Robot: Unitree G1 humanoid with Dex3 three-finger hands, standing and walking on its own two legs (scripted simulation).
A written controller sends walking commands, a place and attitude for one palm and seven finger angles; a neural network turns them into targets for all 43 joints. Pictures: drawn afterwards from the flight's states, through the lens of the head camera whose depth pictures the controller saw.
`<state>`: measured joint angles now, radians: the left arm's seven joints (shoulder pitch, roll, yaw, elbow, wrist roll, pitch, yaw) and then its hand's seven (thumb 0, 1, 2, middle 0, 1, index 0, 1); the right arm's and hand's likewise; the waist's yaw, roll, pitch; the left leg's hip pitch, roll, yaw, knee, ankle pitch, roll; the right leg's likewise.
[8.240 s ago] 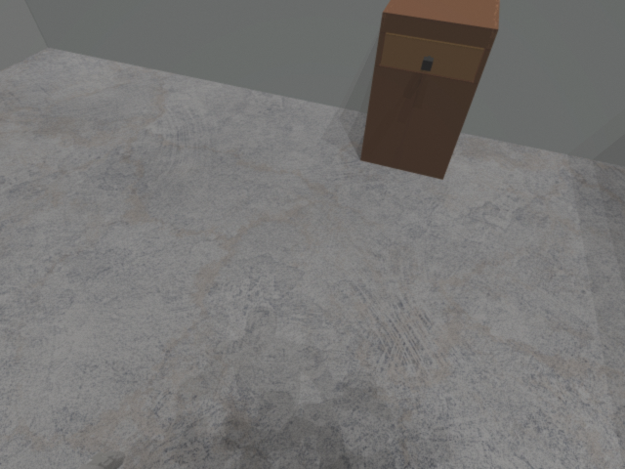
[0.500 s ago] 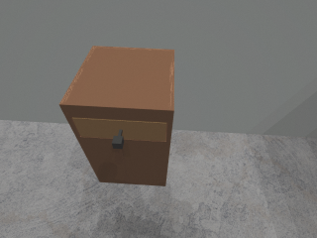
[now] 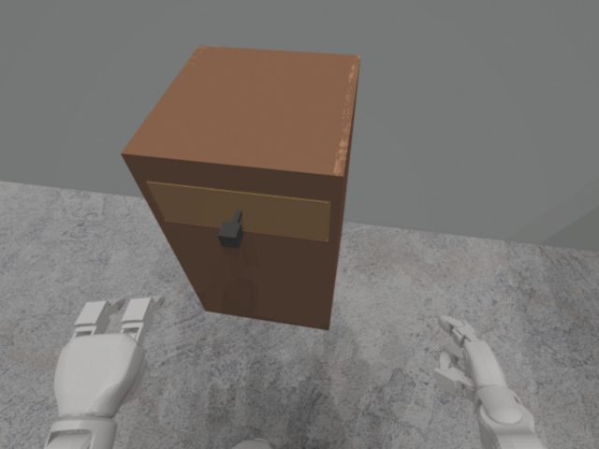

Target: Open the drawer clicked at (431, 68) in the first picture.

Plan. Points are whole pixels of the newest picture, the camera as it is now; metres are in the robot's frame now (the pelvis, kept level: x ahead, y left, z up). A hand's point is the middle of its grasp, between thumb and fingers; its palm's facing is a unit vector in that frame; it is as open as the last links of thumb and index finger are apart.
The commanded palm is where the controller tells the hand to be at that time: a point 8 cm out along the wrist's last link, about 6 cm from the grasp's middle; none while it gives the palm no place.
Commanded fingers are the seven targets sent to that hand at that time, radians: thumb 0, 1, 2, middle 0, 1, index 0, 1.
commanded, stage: raise the hand with hooked fingers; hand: left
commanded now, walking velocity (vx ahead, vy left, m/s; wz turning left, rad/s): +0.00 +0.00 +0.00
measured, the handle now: (233, 227) +0.53 +0.24 -0.13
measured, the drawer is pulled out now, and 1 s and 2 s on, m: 0.00 0.00 0.00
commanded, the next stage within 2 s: move the hooked fingers above the handle in 1.30 s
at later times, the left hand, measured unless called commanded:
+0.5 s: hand (143, 286) +0.27 +0.25 +0.07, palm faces +0.07 -0.09 -0.99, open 12.5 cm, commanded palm +0.25 +0.25 +0.13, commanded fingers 0.00 -0.41 0.34 -0.29 -1.14 -0.29 -1.14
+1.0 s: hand (126, 225) +0.32 +0.27 +0.13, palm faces +0.01 -0.07 -1.00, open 13.8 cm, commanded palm +0.29 +0.27 +0.18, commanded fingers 0.00 -0.50 0.30 -0.30 -1.20 -0.30 -1.20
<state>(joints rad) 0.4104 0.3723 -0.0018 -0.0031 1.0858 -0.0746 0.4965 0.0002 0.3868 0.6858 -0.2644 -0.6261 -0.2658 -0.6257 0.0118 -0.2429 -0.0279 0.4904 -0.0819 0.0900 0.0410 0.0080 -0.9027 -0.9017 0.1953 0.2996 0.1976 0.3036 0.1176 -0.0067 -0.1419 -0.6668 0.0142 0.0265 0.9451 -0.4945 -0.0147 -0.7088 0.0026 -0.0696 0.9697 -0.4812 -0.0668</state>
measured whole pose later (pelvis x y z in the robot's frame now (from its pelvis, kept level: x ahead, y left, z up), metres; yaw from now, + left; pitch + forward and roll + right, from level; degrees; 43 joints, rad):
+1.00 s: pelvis +0.01 +0.04 +0.06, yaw -2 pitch +3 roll +0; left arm -0.12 0.46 -0.08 0.14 0.96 0.01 0.07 0.00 -0.48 0.31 -0.32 -1.20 -0.32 -1.20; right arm 0.14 -0.22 0.01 0.59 0.01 0.11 -0.01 0.01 -0.90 -0.90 0.20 0.30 0.20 0.30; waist 0.08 0.07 -0.03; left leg -0.24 -0.04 0.01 0.48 -0.29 0.04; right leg -0.28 -0.01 -0.02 0.49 -0.25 0.00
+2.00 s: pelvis +0.02 +0.03 +0.04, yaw -3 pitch +13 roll +0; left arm -0.26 0.45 -0.01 0.52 1.03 -0.13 0.25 0.00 -0.48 0.31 -0.32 -1.20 -0.32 -1.20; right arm 0.24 -0.26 -0.07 0.63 0.00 0.12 -0.02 0.01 -0.90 -0.90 0.20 0.30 0.20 0.30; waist 0.00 0.04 -0.11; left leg -0.51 -0.01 0.02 0.66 -0.37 0.02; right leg -0.55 0.02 -0.02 0.66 -0.33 -0.03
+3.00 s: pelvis -0.02 +0.05 -0.04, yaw -5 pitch +29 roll -3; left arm -0.75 0.51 0.06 1.09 1.16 -0.11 0.46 0.00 -0.48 0.31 -0.32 -1.20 -0.32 -1.20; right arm 0.32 -0.25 -0.05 0.69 -0.07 0.13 0.01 0.00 -0.90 -0.90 0.20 0.30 0.20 0.30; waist -0.14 0.05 -0.19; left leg -1.13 0.01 0.02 1.14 -0.52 0.05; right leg -1.14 0.03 -0.02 1.07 -0.43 0.00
